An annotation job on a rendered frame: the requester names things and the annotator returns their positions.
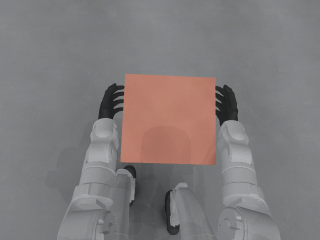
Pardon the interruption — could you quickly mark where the left robot upper arm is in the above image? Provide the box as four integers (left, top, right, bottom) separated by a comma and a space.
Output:
57, 208, 117, 240

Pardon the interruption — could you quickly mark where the right robot upper arm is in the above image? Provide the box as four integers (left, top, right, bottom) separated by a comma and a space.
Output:
216, 205, 281, 240

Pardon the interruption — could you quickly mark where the right robot forearm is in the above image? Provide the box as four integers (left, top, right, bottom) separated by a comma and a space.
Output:
217, 120, 281, 238

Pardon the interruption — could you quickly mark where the left robot forearm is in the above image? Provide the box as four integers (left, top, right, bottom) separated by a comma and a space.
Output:
57, 118, 120, 240

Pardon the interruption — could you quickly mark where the right robot thigh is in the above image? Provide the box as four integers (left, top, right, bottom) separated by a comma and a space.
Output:
170, 187, 217, 240

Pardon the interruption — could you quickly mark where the left robot hand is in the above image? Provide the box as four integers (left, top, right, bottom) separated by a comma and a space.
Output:
98, 83, 125, 120

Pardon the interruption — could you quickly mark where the carton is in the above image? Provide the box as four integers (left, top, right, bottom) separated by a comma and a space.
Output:
120, 74, 216, 165

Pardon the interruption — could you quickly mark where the right robot hand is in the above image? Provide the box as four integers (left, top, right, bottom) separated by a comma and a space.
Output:
215, 84, 238, 126

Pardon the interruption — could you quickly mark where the left robot shin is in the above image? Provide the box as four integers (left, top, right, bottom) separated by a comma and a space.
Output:
114, 169, 132, 177

